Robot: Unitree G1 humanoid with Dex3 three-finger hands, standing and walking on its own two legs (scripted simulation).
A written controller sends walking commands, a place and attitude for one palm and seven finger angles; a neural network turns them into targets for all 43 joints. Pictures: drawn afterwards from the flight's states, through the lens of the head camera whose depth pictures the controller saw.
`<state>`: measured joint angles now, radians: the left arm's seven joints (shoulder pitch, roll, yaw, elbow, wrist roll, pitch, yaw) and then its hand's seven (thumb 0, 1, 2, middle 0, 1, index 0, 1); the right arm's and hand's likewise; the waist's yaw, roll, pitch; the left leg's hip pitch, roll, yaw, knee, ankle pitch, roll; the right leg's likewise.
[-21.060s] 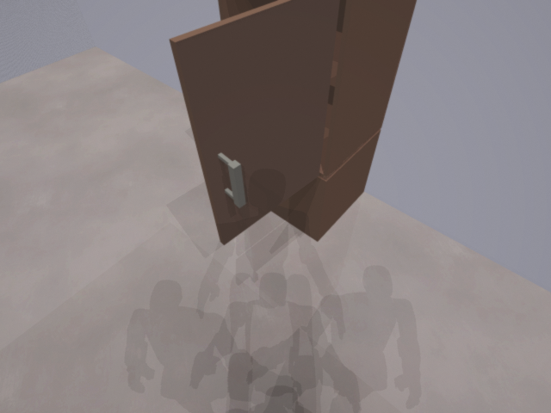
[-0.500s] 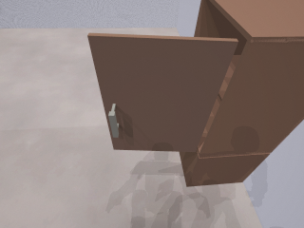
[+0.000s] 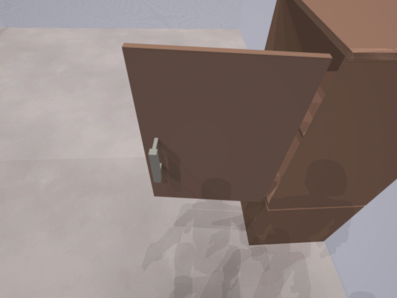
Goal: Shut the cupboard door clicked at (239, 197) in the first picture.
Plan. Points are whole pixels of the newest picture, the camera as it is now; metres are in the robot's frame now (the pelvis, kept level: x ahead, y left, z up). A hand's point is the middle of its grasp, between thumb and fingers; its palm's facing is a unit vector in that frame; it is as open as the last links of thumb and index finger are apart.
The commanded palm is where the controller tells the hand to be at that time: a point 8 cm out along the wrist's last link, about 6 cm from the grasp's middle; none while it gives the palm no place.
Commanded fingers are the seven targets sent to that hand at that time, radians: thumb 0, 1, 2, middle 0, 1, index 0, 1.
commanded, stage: look again from close up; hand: left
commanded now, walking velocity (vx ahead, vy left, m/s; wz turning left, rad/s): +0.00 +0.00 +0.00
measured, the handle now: (156, 160) +0.49 +0.15 -0.09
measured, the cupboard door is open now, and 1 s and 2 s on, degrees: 84 84 84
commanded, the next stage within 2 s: raise the hand and make a fist in 0.08 s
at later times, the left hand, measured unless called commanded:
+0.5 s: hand (106, 270) +0.18 +0.20 -0.06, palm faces +0.10 -0.99 -0.08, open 6.6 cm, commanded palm +0.12 +0.26 -0.08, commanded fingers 0.00 0.90 0.90 -0.49 -0.62 -0.49 -0.62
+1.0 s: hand (106, 273) +0.18 +0.21 -0.08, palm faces +0.07 -1.00 +0.00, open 4.2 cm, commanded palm +0.15 +0.25 -0.08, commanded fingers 0.00 0.90 0.90 -0.95 -1.12 -0.95 -1.12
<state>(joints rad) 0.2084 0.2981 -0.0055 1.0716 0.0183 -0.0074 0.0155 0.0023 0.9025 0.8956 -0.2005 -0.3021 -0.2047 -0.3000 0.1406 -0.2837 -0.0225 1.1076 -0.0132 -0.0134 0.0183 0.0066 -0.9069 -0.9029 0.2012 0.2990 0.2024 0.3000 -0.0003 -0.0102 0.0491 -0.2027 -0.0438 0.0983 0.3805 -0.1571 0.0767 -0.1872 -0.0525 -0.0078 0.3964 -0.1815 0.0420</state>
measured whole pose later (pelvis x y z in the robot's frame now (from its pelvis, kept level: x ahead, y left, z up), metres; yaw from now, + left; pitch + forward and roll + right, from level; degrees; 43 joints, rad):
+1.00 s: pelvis -0.01 -0.03 -0.12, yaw +2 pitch +17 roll -3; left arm 0.40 0.27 0.30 0.06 -0.39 -0.37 -0.42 0.02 0.90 0.90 -0.77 -0.93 -0.78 -0.93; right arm 0.23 -0.20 -0.02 0.56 0.04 -0.27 -0.06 0.02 -0.90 -0.90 0.20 0.30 0.20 0.30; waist 0.01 0.02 -0.17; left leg -1.06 0.02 0.00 1.29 -0.52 0.03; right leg -1.01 0.03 -0.09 1.24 -0.52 -0.04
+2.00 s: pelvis +0.00 -0.03 -0.13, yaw +3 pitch +19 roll -4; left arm 0.41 0.26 0.14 -0.03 -0.28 -0.42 -0.27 0.01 0.90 0.90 -1.30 -1.50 -1.30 -1.50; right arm 0.23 -0.24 0.00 0.50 0.02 -0.18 -0.04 0.01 -0.90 -0.90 0.20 0.30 0.20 0.30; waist 0.00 0.03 -0.20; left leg -1.10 0.01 -0.02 1.33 -0.56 0.04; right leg -1.03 0.02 -0.11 1.27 -0.57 -0.04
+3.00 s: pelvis +0.00 -0.01 -0.12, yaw +2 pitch +21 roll -3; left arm -0.17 0.19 0.04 0.39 -0.13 -0.39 -0.05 0.01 0.90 0.90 -1.30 -1.50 -1.30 -1.50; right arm 0.23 -0.23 0.01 0.55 0.00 -0.05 0.01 0.01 -0.91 -0.90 0.20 0.30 0.20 0.30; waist -0.06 0.03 -0.19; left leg -1.11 0.00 0.02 1.29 -0.54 0.06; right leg -1.06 0.01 -0.07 1.24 -0.55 -0.01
